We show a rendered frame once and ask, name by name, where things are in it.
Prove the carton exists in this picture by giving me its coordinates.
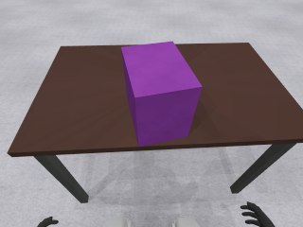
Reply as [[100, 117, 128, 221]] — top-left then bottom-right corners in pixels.
[[121, 41, 203, 147]]

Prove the left robot thigh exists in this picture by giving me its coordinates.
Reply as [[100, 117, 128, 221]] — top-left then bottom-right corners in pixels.
[[103, 217, 133, 227]]

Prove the robot thigh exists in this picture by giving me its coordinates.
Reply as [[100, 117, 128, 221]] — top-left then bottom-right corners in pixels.
[[171, 217, 200, 227], [103, 217, 133, 227]]

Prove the table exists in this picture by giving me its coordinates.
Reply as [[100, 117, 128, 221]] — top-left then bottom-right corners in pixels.
[[7, 43, 303, 203]]

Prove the robot left hand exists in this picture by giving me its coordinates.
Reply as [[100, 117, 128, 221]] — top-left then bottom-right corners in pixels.
[[37, 216, 58, 227]]

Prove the robot right hand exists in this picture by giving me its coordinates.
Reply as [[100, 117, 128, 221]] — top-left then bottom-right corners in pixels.
[[241, 201, 276, 227]]

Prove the right robot thigh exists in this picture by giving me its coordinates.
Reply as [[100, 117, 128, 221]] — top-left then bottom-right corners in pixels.
[[171, 217, 200, 227]]

